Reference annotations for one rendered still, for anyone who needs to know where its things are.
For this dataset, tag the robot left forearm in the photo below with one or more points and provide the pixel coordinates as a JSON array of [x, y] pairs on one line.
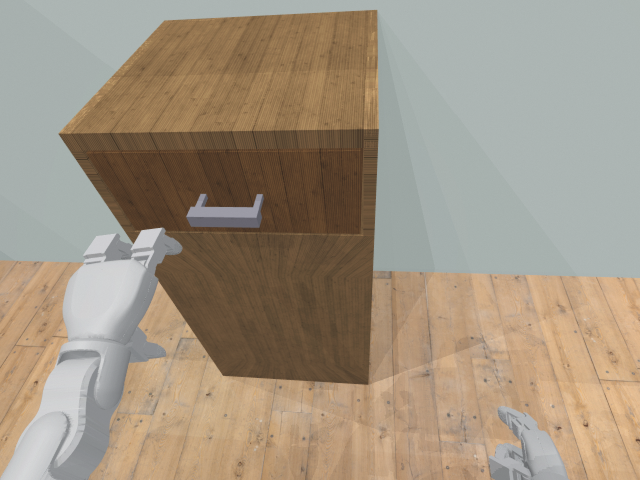
[[69, 436]]

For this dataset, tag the robot left hand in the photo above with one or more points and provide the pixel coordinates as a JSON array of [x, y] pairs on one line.
[[108, 297]]

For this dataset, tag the robot right hand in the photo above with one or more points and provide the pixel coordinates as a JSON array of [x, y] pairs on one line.
[[538, 454]]

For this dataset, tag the handle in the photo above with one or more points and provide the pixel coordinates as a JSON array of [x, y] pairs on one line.
[[241, 217]]

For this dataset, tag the drawer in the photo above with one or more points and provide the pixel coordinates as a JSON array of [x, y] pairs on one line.
[[316, 190]]

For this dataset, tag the cabinet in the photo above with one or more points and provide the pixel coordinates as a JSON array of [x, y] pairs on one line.
[[290, 306]]

